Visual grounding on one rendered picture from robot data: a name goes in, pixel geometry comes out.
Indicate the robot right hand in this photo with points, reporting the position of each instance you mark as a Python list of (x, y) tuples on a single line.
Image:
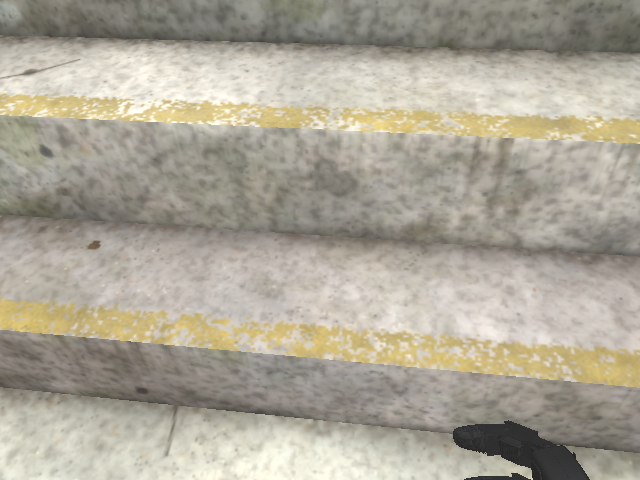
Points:
[(522, 446)]

